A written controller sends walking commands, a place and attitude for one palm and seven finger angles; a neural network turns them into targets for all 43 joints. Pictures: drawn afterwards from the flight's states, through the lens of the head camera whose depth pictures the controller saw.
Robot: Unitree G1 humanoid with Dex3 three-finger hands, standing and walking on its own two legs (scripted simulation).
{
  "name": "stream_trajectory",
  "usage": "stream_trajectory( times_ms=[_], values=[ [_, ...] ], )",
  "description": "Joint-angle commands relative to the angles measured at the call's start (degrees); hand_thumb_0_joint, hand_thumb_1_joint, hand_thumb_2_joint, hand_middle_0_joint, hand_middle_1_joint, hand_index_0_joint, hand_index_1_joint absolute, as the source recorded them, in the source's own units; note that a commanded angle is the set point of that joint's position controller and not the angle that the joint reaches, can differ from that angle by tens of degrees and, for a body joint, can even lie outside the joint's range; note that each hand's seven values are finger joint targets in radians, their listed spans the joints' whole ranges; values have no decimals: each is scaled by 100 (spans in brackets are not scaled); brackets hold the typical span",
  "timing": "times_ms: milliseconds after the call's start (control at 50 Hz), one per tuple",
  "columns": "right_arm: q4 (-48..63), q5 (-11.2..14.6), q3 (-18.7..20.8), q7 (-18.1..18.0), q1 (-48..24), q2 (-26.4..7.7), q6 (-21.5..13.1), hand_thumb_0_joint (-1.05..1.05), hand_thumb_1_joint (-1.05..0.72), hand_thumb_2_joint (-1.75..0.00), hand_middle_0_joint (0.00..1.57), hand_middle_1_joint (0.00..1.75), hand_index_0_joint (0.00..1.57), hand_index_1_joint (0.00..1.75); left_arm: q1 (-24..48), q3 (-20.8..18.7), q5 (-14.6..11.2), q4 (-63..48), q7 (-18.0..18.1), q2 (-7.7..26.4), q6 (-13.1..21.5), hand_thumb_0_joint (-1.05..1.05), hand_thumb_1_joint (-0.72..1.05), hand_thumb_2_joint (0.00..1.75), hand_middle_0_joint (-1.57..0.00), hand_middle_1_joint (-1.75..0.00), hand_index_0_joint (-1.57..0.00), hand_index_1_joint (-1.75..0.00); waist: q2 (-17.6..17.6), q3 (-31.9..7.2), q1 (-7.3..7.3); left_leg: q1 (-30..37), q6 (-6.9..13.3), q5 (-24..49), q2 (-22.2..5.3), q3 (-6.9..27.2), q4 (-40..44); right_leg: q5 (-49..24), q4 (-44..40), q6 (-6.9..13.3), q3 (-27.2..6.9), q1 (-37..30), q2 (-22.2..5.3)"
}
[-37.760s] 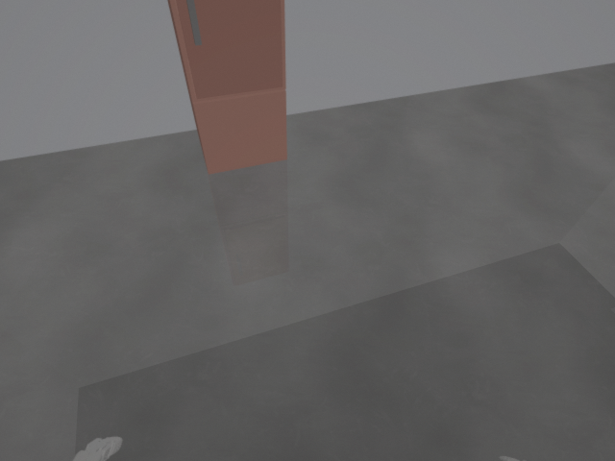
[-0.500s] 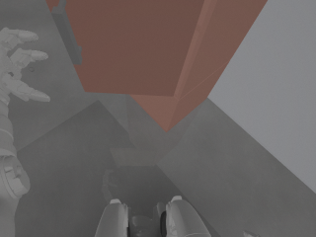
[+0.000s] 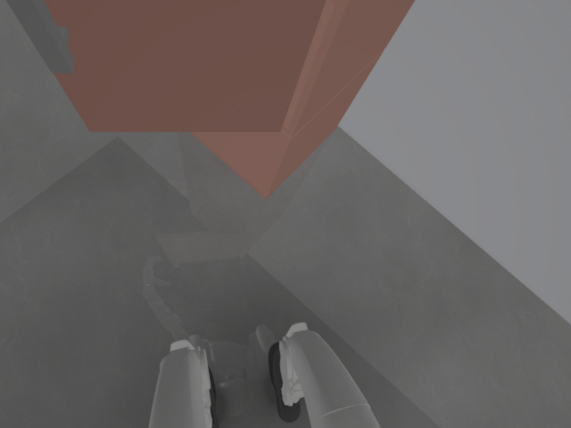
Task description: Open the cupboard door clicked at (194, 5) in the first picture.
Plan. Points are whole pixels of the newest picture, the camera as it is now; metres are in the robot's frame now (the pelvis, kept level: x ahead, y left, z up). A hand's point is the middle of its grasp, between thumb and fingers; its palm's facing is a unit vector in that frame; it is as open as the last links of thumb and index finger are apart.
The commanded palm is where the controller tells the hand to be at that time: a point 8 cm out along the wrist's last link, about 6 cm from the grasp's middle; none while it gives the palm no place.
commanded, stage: move the hooked fingers beside the handle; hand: left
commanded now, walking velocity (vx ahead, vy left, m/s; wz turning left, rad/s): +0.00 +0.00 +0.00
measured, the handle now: out of the picture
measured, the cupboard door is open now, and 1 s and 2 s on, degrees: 47 47 47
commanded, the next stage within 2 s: slide the fingers in behind the handle in 0.68 s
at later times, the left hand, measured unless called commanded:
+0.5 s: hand out of the picture +0.55 +0.28 +0.09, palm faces -0.01 -1.00 +0.00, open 14.0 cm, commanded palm +0.54 +0.31 +0.09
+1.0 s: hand out of the picture +0.55 +0.27 +0.09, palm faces -0.02 -1.00 +0.00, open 14.0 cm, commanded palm +0.54 +0.29 +0.09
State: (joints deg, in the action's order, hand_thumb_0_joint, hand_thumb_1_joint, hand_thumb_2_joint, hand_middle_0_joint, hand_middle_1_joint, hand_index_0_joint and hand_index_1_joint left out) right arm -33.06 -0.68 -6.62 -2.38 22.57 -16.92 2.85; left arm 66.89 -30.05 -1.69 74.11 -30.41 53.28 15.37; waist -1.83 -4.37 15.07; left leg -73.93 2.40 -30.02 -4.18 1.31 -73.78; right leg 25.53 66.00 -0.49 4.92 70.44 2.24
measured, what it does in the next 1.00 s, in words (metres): stands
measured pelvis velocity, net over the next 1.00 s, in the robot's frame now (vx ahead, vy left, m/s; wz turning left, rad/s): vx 0.01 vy -0.01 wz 0.01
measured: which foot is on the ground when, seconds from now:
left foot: down 0.00-1.00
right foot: down 0.00-1.00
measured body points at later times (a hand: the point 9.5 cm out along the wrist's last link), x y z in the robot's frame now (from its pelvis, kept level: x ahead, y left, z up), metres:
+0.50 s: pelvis +0.02 +0.01 +0.02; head +0.19 +0.06 +0.43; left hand +0.54 +0.33 +0.09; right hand +0.02 -0.26 -0.07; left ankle +0.03 +0.09 -0.62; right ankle +0.05 -0.13 -0.62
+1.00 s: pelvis +0.01 -0.01 +0.01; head +0.19 +0.04 +0.42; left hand +0.54 +0.32 +0.09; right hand +0.01 -0.27 -0.08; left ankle +0.03 +0.09 -0.62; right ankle +0.05 -0.13 -0.62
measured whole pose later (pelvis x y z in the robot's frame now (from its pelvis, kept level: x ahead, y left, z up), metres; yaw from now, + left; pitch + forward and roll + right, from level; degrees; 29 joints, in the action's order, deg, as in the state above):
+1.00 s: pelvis +0.01 -0.01 +0.01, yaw +1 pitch +28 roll -6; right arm -33.4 -0.5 -5.9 -1.3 21.5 -16.2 4.5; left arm 62.9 -27.4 -3.7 72.6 -28.1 46.9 16.3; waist -1.6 -5.0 13.5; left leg -70.0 1.6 -30.2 -4.2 1.9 -71.7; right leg 26.0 64.2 0.2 5.4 66.6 2.5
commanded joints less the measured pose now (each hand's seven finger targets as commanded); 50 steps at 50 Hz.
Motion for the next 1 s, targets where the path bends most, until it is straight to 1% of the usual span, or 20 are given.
stream_trajectory(
  times_ms=[0,60,120,180,260,300,380,400,420,460,520,580,640,660,680,740,760,840,900,980],
  values=[
    [117,-26,534,-22,1342,-1274,52,0,-90,-90,20,30,20,30,1914,-279,-191,-1607,-34,1642,311,0,-50,30,-30,-120,-30,-120,-1853,-3882,-232,3954,-176,3374,-1,612,903,-1449,-650,193,-44,-1033,165],
    [105,-17,603,43,1374,-1268,102,0,-90,-90,20,30,20,30,1672,-234,-314,-1791,-76,1339,262,0,-50,30,-30,-120,-30,-120,-1793,-3832,-240,4294,-216,3685,-32,676,992,-1488,-769,186,-9,-939,194],
    [100,-10,625,70,1410,-1269,128,0,-90,-90,20,30,20,30,1563,-415,-384,-1980,-36,1450,293,0,-50,30,-30,-120,-30,-120,-1716,-3732,-290,4370,-223,3767,-35,700,1068,-1501,-823,210,1,-990,210],
    [9,-27,639,91,1396,-1204,136,0,-90,-90,20,30,20,30,1735,-28,-354,-1834,82,900,301,0,-50,30,-30,-120,-30,-120,-1688,-3197,-127,4381,-256,3563,-53,732,1149,-1321,-919,186,38,-715,211],
    [-1,-46,662,109,1414,-1187,149,0,-90,-90,20,30,20,30,1551,16,-352,-1842,200,735,432,0,-50,30,-30,-120,-30,-120,-1853,-3233,-209,4718,-359,3895,-55,780,1229,-1329,-968,221,44,-696,208],
    [16,-44,659,107,1369,-1159,171,0,-90,-90,20,30,20,30,1346,129,-375,-1597,202,515,422,0,-50,30,-30,-120,-30,-120,-1536,-3056,-164,4422,-267,3671,-22,666,1201,-1398,-1004,206,18,-866,206],
    [67,-18,601,81,1269,-1163,199,0,-90,-90,20,30,20,30,1553,297,-322,-1198,254,427,406,0,-50,30,-30,-120,-30,-120,-1305,-2616,-62,3875,-180,2964,37,580,1225,-1228,-986,210,4,-869,199],
    [93,-19,599,63,1273,-1189,197,0,-90,-90,20,30,20,30,1596,105,-304,-1285,289,718,447,0,-50,30,-30,-120,-30,-120,-1285,-2672,-97,3809,-169,2918,45,575,1229,-1252,-978,215,-14,-989,190],
    [120,-26,597,59,1258,-1172,186,0,-90,-90,20,30,20,30,1672,89,-327,-1433,291,716,533,0,-50,30,-30,-120,-30,-120,-1402,-2831,-130,3867,-169,3051,68,554,1190,-1330,-939,229,-34,-1046,192],
    [127,-44,620,58,1236,-1180,191,0,-90,-90,20,30,20,30,1625,-164,-288,-1677,304,1071,691,0,-50,30,-30,-120,-30,-120,-1610,-3353,-253,4075,-223,3451,65,541,1092,-1546,-855,232,-76,-1222,175],
    [123,-31,611,66,1173,-1153,180,0,-90,-90,20,30,20,30,1690,-228,-353,-1768,272,1127,824,0,-50,30,-30,-120,-30,-120,-1494,-3416,-225,3888,-161,3388,78,465,983,-1733,-802,227,-130,-1437,195],
    [114,20,575,45,1123,-1170,196,0,-90,-90,20,30,20,30,1657,-181,-323,-1407,200,1186,681,0,-50,30,-30,-120,-30,-120,-1304,-3225,-174,3473,-87,2997,104,396,962,-1690,-835,188,-168,-1585,190],
    [104,35,544,1,1119,-1178,205,0,-90,-90,20,30,20,30,1802,-172,-272,-1449,130,1347,596,0,-50,30,-30,-120,-30,-120,-1499,-3405,-196,3472,-75,2990,108,396,922,-1710,-784,187,-177,-1593,172],
    [85,22,554,4,1136,-1170,204,0,-90,-90,20,30,20,30,1901,-86,-263,-1590,120,1259,594,0,-50,30,-30,-120,-30,-120,-1688,-3523,-191,3639,-95,3095,100,420,908,-1711,-771,190,-172,-1487,166],
    [56,25,565,12,1145,-1152,194,0,-90,-90,20,30,20,30,1819,62,-292,-1527,95,1016,559,0,-50,30,-30,-120,-30,-120,-1616,-3502,-140,3727,-92,3128,87,438,899,-1706,-801,186,-155,-1398,182],
    [46,27,572,-7,1170,-1193,195,0,-90,-90,20,30,20,30,1723,-151,-385,-1573,32,1227,561,0,-50,30,-30,-120,-30,-120,-1438,-3604,-169,3676,-77,3163,73,446,880,-1787,-790,179,-160,-1508,186],
    [42,38,566,-4,1149,-1175,184,0,-90,-90,20,30,20,30,1754,52,-397,-1466,5,982,506,0,-50,30,-30,-120,-30,-120,-1439,-3495,-104,3581,-63,3023,88,426,875,-1712,-810,171,-171,-1428,189],
    [13,41,561,1,1164,-1155,138,0,-90,-90,20,30,20,30,1886,191,-425,-1439,37,769,420,0,-50,30,-30,-120,-30,-120,-1454,-3317,-67,3502,-42,2793,86,410,898,-1559,-851,175,-163,-1329,189],
    [31,33,526,-12,1166,-1150,129,0,-90,-90,20,30,20,30,1889,43,-343,-1359,190,1013,393,0,-50,30,-30,-120,-30,-120,-1259,-3157,-90,3120,-12,2499,99,366,908,-1439,-852,171,-193,-1477,185],
    [37,9,523,16,1179,-1112,87,0,-90,-90,20,30,20,30,2008,68,-256,-1481,369,992,482,0,-50,30,-30,-120,-30,-120,-1513,-3273,-125,3210,-37,2516,99,375,916,-1399,-813,189,-193,-1445,179]
  ],
)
